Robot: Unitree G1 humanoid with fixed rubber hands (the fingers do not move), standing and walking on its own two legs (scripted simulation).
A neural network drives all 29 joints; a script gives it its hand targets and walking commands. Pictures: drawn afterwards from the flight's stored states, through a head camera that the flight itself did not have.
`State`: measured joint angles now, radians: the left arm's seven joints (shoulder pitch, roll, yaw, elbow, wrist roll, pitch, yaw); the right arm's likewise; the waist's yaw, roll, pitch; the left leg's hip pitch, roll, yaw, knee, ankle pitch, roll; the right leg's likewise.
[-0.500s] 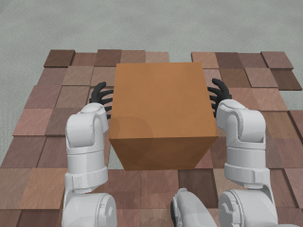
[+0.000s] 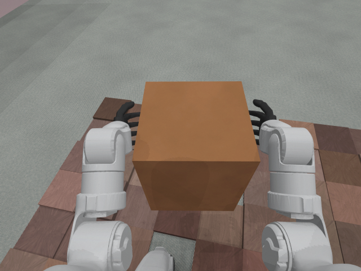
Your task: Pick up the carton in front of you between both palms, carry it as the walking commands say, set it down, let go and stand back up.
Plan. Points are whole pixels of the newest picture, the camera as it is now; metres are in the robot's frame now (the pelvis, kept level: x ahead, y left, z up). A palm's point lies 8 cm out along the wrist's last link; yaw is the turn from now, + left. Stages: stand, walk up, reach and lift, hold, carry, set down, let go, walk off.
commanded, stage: carry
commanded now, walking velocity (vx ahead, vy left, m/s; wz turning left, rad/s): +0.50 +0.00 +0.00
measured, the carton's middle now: (192, 150) +0.36 +0.02 +0.04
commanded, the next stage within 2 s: none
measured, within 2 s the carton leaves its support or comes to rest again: neither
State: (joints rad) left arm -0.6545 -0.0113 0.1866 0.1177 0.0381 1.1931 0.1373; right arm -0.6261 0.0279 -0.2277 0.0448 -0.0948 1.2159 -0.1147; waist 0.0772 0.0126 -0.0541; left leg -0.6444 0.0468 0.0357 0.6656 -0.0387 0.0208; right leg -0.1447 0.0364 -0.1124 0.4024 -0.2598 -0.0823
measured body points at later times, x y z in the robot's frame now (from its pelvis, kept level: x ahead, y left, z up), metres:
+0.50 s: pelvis +0.34 +0.04 -0.05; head +0.38 +0.05 +0.40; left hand +0.70 +0.17 +0.02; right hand +0.68 -0.14 +0.03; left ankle +0.22 +0.11 -0.78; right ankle +0.51 -0.07 -0.73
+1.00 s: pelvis +0.64 +0.04 -0.02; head +0.66 +0.05 +0.43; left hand +1.01 +0.19 +0.09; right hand +0.99 -0.11 +0.09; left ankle +0.58 +0.14 -0.75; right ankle +0.63 -0.06 -0.69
